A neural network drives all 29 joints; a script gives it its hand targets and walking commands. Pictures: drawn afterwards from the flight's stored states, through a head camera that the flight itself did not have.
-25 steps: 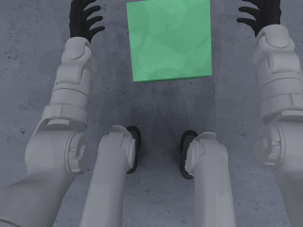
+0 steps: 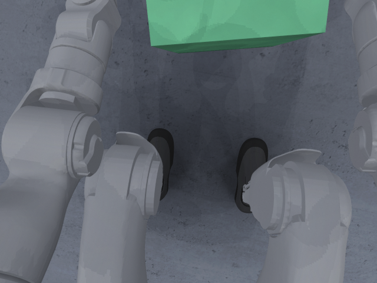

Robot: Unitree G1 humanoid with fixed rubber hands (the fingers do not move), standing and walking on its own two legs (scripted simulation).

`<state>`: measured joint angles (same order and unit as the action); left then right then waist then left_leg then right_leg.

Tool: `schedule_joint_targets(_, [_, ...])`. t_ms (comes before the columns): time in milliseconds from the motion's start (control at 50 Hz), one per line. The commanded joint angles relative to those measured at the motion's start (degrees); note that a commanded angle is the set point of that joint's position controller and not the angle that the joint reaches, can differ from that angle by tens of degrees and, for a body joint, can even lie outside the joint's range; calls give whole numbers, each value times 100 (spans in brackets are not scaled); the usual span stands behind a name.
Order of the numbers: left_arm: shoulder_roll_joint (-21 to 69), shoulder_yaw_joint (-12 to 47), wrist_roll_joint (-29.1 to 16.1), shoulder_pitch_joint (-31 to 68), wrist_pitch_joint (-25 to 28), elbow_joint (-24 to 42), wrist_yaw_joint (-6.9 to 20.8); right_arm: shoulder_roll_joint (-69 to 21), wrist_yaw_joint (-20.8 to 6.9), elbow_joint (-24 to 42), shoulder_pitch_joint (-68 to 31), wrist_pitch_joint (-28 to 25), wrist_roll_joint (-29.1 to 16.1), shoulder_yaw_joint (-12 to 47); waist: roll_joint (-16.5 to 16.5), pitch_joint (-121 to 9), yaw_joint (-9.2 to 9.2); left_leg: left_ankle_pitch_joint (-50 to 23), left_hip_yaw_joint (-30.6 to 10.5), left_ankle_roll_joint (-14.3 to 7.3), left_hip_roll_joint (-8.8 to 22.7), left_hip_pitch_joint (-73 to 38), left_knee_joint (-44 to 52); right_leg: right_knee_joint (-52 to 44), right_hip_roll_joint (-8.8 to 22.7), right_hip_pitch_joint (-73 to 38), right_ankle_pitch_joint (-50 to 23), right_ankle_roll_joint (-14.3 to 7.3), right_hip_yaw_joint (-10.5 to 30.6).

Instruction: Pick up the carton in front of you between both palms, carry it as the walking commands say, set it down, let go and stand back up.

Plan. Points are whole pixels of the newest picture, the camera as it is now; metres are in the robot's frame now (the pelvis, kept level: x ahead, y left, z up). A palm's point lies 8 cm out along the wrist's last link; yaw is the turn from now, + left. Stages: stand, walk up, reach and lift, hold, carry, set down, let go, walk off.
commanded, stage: reach and lift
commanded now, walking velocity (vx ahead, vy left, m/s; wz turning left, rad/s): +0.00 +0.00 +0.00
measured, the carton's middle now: out of the picture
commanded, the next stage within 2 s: none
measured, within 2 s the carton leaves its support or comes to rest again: leaves its support in 0.74 s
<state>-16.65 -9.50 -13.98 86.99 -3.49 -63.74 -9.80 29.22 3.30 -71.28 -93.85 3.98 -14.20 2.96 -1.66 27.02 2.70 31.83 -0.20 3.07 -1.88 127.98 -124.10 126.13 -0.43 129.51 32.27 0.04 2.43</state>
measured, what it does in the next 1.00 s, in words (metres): stands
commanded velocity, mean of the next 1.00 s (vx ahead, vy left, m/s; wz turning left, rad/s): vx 0.00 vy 0.00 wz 0.00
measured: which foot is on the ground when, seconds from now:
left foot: down 0.00-1.00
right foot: down 0.00-1.00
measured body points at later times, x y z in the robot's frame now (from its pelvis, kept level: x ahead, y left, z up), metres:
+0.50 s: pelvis +0.00 +0.00 +0.00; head +0.38 -0.03 +0.23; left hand +0.56 +0.14 -0.18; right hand +0.59 -0.17 -0.18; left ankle +0.12 +0.13 -0.34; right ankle +0.11 -0.12 -0.34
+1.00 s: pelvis +0.01 +0.01 +0.02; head +0.32 -0.03 +0.34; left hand +0.55 +0.13 -0.07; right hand +0.55 -0.18 -0.07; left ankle +0.12 +0.14 -0.34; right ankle +0.11 -0.12 -0.34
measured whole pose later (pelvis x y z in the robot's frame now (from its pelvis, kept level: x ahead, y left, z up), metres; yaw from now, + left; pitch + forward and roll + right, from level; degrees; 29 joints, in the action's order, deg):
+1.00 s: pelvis +0.01 +0.01 +0.02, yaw -3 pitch +41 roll +2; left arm -3.3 -24.4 0.0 67.8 -17.4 -41.6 -9.6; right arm 12.4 5.1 -49.9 -74.3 18.9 1.7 -12.8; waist -2.1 2.8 1.4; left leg 32.9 -2.4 4.1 -4.0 128.2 -120.0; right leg 120.4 -2.9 129.9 31.6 1.9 3.1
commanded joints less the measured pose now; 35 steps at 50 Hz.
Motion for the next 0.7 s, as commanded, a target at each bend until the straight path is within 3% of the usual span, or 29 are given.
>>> schedule_joint_targets(0, [-819, 41, -95, 1694, 148, 778, -42, 707, 36, 854, -2143, -135, -95, 38, 651, -8286, 142, -2214, 476, 21, -33, -3564, 631, -785, 9, -4247, -2215, 75, -97])
schedule_joint_targets(80, [-636, 86, -129, 1269, 118, 679, -65, 525, 40, 660, -1697, -91, -40, 62, 707, -8459, 111, -2403, 525, 31, -106, -3621, 593, -733, -55, -4472, -2492, 92, -151])
schedule_joint_targets(200, [-377, -213, 239, 847, 165, 326, 46, 213, -46, 252, -1158, -121, 240, -175, 563, -7194, 108, -2084, 422, 39, -137, -3039, 707, -887, -66, -3333, -1971, 111, -122])
schedule_joint_targets(360, [111, 35, 153, 1492, 181, 589, 78, -347, -37, 568, -1802, -131, 117, 125, 653, -7272, 92, -1795, 412, 14, -213, -3127, 785, -1006, -122, -3500, -1652, 82, -142])
schedule_joint_targets(420, [445, -112, 399, 1651, 141, 573, 82, -698, -81, 568, -1972, -69, 297, 60, 633, -7144, 99, -1621, 443, 19, -270, -3307, 780, -1054, -181, -3583, -1463, 90, -172])
schedule_joint_targets(480, [3026, 410, 503, 2667, -49, 725, 702, -3474, -696, 588, -2697, 95, 393, 522, 652, -6845, 84, -1460, 475, -66, -418, -3221, 728, -1033, -354, -3512, -1318, 12, -200])
schedule_joint_targets(520, [4330, 483, 689, 3117, -277, 945, 1188, -4889, -1163, 635, -2598, 298, 659, 410, 647, -6527, 29, -1294, 531, -61, -495, -3030, 628, -942, -440, -3279, -1232, -7, -263])
schedule_joint_targets(580, [5138, 457, 796, 3078, -543, 1209, 1639, -5837, -1580, 838, -2254, 509, 802, 165, 648, -6380, 7, -1302, 607, -149, -558, -2835, 569, -871, -511, -3012, -1312, -58, -402])
schedule_joint_targets(680, [6028, 782, 496, 3024, -712, 1648, 1806, -6518, -1753, 1678, -2273, 640, 561, 325, 473, -7467, -43, -1969, 665, -190, -584, -3101, 468, -793, -541, -3350, -1980, -104, -460])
